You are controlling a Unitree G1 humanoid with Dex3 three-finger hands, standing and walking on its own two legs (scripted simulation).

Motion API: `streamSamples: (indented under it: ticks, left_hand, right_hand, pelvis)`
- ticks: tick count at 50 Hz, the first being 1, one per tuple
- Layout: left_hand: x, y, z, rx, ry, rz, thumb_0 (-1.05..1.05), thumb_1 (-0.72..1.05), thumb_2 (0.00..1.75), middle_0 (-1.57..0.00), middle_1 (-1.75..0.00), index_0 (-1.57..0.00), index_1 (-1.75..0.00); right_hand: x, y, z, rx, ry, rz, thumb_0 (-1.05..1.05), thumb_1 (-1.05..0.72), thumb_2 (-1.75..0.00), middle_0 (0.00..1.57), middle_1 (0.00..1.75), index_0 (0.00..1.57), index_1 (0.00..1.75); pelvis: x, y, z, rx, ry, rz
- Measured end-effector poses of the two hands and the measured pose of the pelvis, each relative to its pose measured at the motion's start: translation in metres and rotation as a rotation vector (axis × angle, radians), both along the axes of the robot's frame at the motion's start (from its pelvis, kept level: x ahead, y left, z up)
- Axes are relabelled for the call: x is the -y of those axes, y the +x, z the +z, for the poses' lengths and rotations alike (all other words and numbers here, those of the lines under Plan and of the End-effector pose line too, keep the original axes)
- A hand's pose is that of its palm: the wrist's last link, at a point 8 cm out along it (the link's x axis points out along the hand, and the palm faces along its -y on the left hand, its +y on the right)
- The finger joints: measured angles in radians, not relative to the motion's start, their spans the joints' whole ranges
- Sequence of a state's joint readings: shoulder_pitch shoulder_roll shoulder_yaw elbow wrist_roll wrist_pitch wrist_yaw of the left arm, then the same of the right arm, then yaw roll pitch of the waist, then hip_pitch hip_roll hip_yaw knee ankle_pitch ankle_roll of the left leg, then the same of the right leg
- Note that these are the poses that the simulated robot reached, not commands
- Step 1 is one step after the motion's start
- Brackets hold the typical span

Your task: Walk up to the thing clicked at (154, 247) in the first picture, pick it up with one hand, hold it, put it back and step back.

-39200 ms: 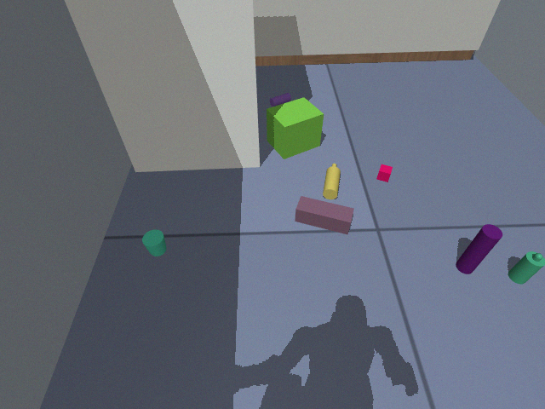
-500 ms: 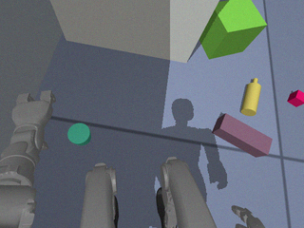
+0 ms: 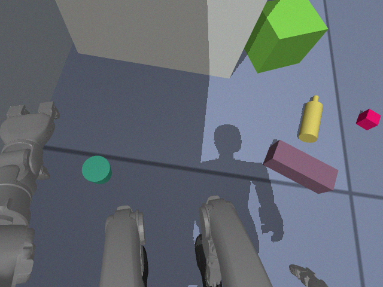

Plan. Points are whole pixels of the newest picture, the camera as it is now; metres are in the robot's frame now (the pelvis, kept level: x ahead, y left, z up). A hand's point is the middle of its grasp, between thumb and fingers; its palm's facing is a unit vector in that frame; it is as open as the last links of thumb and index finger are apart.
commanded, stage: withdraw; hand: left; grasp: from above
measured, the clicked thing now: (99, 171) +0.46 +0.24 -0.44
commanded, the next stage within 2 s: go down in 0.14 s
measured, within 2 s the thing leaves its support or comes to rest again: neither
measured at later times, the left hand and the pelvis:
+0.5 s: hand (38, 151) +0.42 +0.29 -0.10, palm faces -0.41 -0.03 -0.91, open 14.4 cm; pelvis +0.00 +0.01 +0.02, yaw +0 degrees
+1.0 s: hand (25, 147) +0.42 +0.29 -0.06, palm faces -0.42 -0.04 -0.91, open 14.2 cm; pelvis +0.01 +0.00 +0.05, yaw +1 degrees
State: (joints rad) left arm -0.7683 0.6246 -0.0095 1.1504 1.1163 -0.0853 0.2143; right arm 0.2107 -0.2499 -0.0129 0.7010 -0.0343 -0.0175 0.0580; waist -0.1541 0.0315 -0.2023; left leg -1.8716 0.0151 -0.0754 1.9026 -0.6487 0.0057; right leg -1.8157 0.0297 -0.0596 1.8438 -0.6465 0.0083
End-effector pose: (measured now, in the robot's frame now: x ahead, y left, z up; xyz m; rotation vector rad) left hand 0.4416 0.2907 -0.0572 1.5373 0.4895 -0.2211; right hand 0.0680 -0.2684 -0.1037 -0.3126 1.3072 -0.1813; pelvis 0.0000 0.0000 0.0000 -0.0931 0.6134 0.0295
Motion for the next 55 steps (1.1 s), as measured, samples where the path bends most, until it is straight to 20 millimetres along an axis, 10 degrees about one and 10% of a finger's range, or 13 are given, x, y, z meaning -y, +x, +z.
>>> streamSamples:
  ticks: [55]
  left_hand:
    - [0.000,-0.018,0.057,0.021,-0.007,-0.011,0.00,-0.54,0.99,-0.11,-0.98,-0.10,-1.01]
  right_hand:
    - [-0.005,0.011,0.054,0.023,-0.005,-0.022,0.00,-0.91,-0.90,0.20,0.29,0.20,0.30]
  pelvis:
    - [-0.004,0.011,0.054,0.044,0.007,0.013]
